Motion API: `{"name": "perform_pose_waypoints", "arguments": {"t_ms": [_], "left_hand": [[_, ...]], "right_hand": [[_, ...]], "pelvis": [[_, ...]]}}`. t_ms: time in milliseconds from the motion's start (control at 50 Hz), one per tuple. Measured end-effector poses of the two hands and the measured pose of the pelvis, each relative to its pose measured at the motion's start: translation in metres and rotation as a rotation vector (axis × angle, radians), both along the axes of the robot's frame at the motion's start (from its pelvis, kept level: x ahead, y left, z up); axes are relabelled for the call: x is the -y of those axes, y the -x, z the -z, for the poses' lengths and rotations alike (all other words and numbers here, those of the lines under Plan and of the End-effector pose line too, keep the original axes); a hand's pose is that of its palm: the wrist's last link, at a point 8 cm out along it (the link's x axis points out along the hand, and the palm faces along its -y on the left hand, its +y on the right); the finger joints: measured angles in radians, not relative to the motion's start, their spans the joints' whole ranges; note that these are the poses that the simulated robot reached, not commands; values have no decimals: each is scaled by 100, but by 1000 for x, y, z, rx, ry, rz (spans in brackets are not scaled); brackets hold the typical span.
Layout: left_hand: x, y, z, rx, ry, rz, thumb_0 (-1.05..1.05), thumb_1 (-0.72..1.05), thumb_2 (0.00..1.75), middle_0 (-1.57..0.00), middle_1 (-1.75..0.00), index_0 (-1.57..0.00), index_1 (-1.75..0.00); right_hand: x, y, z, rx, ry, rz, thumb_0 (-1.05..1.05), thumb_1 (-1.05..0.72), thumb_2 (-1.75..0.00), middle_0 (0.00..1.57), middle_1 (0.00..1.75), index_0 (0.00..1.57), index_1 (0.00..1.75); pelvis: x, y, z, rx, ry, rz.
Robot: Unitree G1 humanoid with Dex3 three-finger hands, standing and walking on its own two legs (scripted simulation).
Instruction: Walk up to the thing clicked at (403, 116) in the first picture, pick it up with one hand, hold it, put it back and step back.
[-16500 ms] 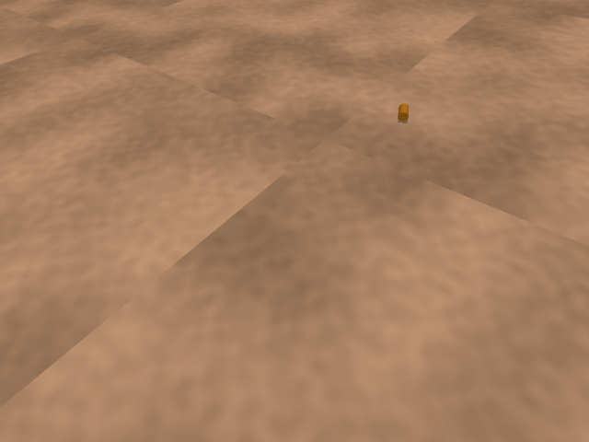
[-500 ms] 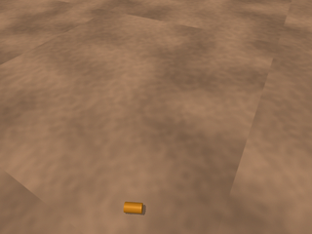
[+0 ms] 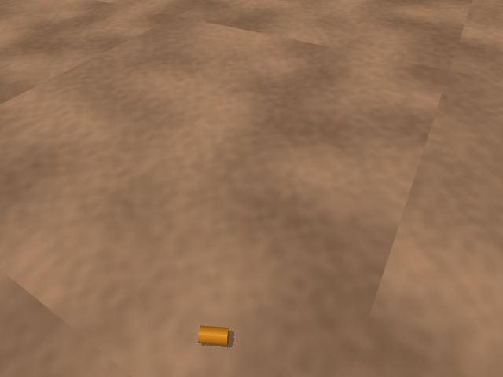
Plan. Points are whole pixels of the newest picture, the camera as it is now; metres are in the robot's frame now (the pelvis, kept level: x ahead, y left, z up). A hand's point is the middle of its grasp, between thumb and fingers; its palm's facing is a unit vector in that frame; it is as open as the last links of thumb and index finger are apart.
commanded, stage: rise first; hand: left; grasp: from above
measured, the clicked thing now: (214, 335) +0.42 +0.21 -0.75
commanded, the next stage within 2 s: none
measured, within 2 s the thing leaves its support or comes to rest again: neither
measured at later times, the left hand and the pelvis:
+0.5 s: hand out of the picture +0.12 +0.25 -0.22, palm faces -0.10 -0.91 -0.41, open 12.8 cm; pelvis -0.03 +0.00 -0.07, yaw -1 degrees
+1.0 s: hand out of the picture +0.16 +0.27 -0.34, palm faces -0.39 -0.70 -0.60, open 13.2 cm; pelvis -0.05 -0.01 -0.20, yaw -1 degrees
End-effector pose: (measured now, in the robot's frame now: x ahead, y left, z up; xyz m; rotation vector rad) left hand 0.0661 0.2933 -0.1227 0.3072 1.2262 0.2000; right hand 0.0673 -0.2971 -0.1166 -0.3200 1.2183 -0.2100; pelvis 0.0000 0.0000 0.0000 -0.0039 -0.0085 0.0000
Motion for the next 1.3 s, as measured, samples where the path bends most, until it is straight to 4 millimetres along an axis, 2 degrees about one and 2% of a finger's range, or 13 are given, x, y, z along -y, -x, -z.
{"name": "perform_pose_waypoints", "arguments": {"t_ms": [80,160,220,320,400,460,560,700,800,920,1060,1200,1300], "left_hand": [[5,-31,5,87,13,-31,1,83,89,-23,-35,-22,-35],[3,-65,14,134,17,22,0,65,87,-23,-51,-23,-51],[1,-76,16,147,2,69,0,48,86,-22,-65,-23,-64],[1,-71,24,86,-34,115,0,13,84,-24,-78,-25,-78],[1,-58,40,52,-56,110,0,-12,84,-25,-84,-26,-84],[0,-50,51,61,-65,111,0,-25,84,-25,-87,-26,-87],[-1,-45,61,89,-88,147,0,-36,84,-26,-89,-26,-90],[-3,-40,69,68,-119,196,0,-41,83,-27,-90,-27,-91],[-7,-45,89,55,-151,249,0,-41,81,-28,-90,-28,-90],[-10,-71,133,97,-214,401,-1,-40,81,-29,-89,-29,-89],[-12,-120,195,187,-334,619,-1,-41,82,-29,-91,-29,-91],[-10,-160,249,239,-452,782,-1,-40,84,-27,-91,-28,-91],[-3,-178,288,255,-502,898,0,-38,84,-28,-90,-29,-90]], "right_hand": [[-10,-8,1,89,-14,-20,1,-89,-90,20,30,20,30],[-21,-8,7,127,-39,-17,1,-89,-90,20,30,20,30],[-26,-3,12,146,-56,5,1,-90,-90,20,30,20,30],[-32,-3,23,174,-78,12,1,-91,-90,20,30,20,30],[-33,-12,33,222,-80,-6,1,-92,-90,20,30,20,30],[-34,-22,40,257,-74,-30,1,-92,-91,20,30,20,30],[-37,-43,51,313,-62,-68,1,-92,-91,20,30,20,30],[-42,-68,60,393,-64,-103,1,-94,-91,20,30,20,30],[-42,-77,74,428,-60,-140,1,-94,-91,20,30,20,30],[-32,-77,119,423,-49,-182,1,-94,-91,20,30,20,30],[-18,-60,204,336,-53,-187,1,-95,-92,20,30,20,30],[-12,-17,289,201,-83,-155,1,-95,-92,20,30,20,30],[-11,26,334,101,-97,-124,1,-95,-92,20,30,20,30]], "pelvis": [[2,12,7,-56,5,-9],[6,21,17,-129,9,0],[6,21,25,-158,11,10],[4,20,36,-193,18,12],[3,23,51,-231,20,14],[4,25,63,-258,20,12],[6,27,81,-289,24,6],[7,27,97,-330,32,2],[8,31,116,-375,34,0],[11,43,159,-461,31,1],[14,62,227,-561,29,9],[16,86,287,-611,36,21],[16,102,324,-624,42,32]]}}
